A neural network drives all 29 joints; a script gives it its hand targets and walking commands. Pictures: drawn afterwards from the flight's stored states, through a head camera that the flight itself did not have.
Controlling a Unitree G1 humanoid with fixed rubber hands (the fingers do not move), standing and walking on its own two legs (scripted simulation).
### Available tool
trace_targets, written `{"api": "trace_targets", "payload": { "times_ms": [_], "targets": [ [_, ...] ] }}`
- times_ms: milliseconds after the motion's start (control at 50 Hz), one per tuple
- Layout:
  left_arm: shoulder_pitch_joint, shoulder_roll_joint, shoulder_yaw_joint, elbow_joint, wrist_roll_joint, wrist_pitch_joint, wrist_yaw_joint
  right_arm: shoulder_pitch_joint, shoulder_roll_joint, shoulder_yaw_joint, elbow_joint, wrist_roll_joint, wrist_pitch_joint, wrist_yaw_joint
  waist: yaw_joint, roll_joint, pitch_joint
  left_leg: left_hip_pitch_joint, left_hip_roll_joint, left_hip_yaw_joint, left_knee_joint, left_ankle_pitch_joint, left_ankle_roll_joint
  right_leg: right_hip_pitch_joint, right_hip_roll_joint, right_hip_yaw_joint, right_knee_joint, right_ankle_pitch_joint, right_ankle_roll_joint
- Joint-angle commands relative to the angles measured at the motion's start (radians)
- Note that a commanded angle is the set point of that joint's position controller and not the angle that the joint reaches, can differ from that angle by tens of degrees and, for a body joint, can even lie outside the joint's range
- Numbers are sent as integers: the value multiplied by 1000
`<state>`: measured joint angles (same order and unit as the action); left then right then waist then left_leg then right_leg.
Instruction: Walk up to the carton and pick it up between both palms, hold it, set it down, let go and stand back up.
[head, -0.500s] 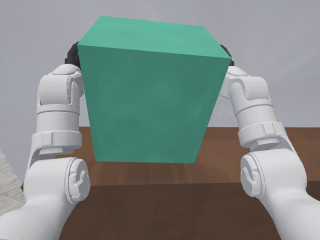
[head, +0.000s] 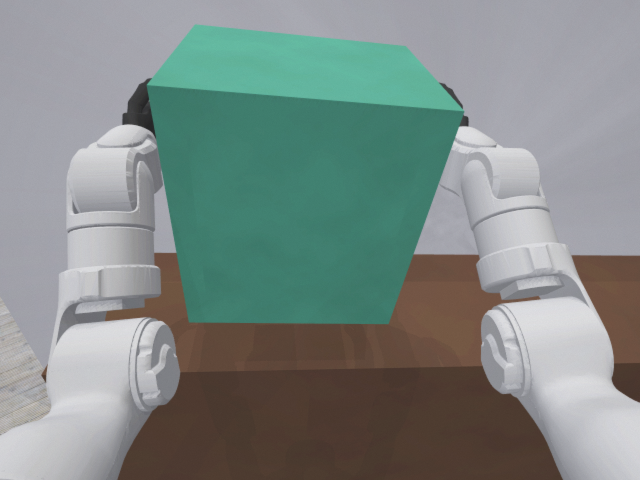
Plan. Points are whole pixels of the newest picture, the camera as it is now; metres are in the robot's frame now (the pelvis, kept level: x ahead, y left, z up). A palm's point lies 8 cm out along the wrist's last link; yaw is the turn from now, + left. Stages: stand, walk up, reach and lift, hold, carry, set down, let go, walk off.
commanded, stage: hold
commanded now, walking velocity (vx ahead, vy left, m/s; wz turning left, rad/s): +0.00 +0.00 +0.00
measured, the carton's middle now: (297, 183) +0.38 +0.01 +0.25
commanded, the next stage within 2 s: none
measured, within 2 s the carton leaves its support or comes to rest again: neither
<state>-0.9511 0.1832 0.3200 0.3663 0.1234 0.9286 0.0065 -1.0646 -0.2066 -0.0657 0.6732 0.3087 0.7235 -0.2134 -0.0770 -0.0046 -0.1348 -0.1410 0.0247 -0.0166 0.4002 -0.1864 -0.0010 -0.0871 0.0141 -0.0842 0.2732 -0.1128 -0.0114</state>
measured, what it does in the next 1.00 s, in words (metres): stands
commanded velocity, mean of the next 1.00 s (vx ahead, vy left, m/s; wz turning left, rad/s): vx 0.00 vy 0.00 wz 0.00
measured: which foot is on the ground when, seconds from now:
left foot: down 0.00-1.00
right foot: down 0.00-1.00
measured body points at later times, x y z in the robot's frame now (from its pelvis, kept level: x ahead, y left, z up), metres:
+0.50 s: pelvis +0.00 +0.00 +0.00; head -0.08 +0.02 +0.44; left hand +0.39 +0.18 +0.30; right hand +0.39 -0.17 +0.30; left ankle +0.02 +0.12 -0.75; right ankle +0.03 -0.11 -0.75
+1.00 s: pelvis +0.00 +0.00 +0.00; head -0.09 +0.02 +0.44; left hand +0.38 +0.18 +0.30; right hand +0.38 -0.16 +0.31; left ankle +0.02 +0.12 -0.75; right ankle +0.03 -0.11 -0.75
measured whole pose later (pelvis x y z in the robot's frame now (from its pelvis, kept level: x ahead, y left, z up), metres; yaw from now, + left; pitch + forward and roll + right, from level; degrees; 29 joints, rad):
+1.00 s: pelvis +0.00 +0.00 +0.00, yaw +0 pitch -4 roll -2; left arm -0.95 0.18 0.32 0.37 0.12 0.92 0.01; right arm -1.06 -0.21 -0.07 0.68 0.31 0.72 -0.21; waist -0.08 0.00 -0.13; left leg -0.14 0.02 -0.02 0.40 -0.18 0.00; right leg -0.09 0.01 -0.08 0.27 -0.11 -0.01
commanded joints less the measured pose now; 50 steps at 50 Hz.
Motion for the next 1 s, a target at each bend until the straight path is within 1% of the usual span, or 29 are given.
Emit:
{"api": "trace_targets", "payload": {
  "times_ms": [0, 60, 180, 240, 320, 460, 500, 600, 660, 740, 800, 840, 860, 920, 980],
  "targets": [
    [-835, -599, -394, -160, -207, -87, -168, -881, 562, 254, -277, 239, -47, 157, -11, 118, -445, -66, -37, -48, -99, 146, -53, 243, 47, 137, 21, 168, 2],
    [-855, -597, -377, -113, -196, -94, -168, -892, 569, 236, -236, 218, -55, 168, -6, 114, -415, -105, -30, -49, -120, 68, -41, 236, 43, 136, 18, 110, 1],
    [-882, -594, -347, -33, -173, -111, -172, -907, 581, 203, -169, 178, -72, 185, -2, 110, -357, -187, -12, -56, -171, -77, -13, 248, 42, 133, 26, 40, 7],
    [-894, -604, -349, -26, -174, -123, -167, -926, 594, 205, -177, 176, -85, 189, 4, 110, -377, -194, -11, -58, -175, -89, -7, 254, 43, 132, 33, 40, 9],
    [-917, -624, -382, -77, -207, -140, -151, -948, 620, 235, -226, 198, -101, 189, 6, 102, -442, -147, -23, -57, -139, -4, -15, 241, 43, 133, 32, 84, 8],
    [-862, -603, -378, -103, -203, -125, -148, -906, 619, 275, -250, 224, -87, 170, 14, 81, -447, -78, -43, -44, -99, 107, -24, 233, 40, 136, 16, 138, 10],
    [-845, -603, -386, -137, -208, -120, -148, -902, 618, 293, -289, 242, -84, 164, 15, 82, -478, -57, -47, -44, -83, 163, -28, 254, 44, 137, 21, 190, 12],
    [-817, -598, -412, -222, -224, -108, -145, -872, 608, 327, -356, 282, -68, 145, 6, 95, -532, -13, -55, -44, -51, 277, -48, 294, 51, 135, 37, 305, 16],
    [-801, -593, -420, -259, -231, -98, -145, -861, 597, 339, -391, 303, -58, 136, 1, 100, -557, 1, -60, -43, -39, 316, -57, 312, 54, 134, 44, 355, 20],
    [-769, -572, -399, -237, -215, -80, -158, -832, 574, 325, -370, 294, -38, 129, -5, 99, -510, -10, -61, -41, -49, 290, -61, 313, 47, 138, 41, 348, 24],
    [-764, -569, -385, -210, -203, -73, -169, -825, 561, 302, -333, 274, -32, 131, -11, 97, -472, -25, -58, -40, -65, 245, -57, 297, 43, 139, 31, 297, 20],
    [-782, -573, -386, -204, -201, -75, -171, -846, 564, 295, -333, 269, -35, 136, -6, 101, -473, -34, -53, -39, -73, 225, -55, 289, 44, 140, 31, 270, 16],
    [-798, -581, -391, -199, -206, -77, -172, -850, 562, 283, -320, 263, -36, 139, -14, 108, -468, -39, -52, -41, -79, 204, -56, 278, 44, 138, 26, 244, 14],
    [-821, -592, -398, -188, -212, -85, -168, -871, 569, 273, -307, 254, -44, 149, -11, 114, -466, -48, -44, -45, -85, 188, -55, 262, 46, 137, 25, 214, 8],
    [-845, -596, -387, -145, -204, -91, -167, -888, 571, 251, -265, 234, -51, 159, -9, 113, -441, -77, -37, -47, -103, 120, -46, 243, 44, 137, 19, 151, 3]
  ]
}}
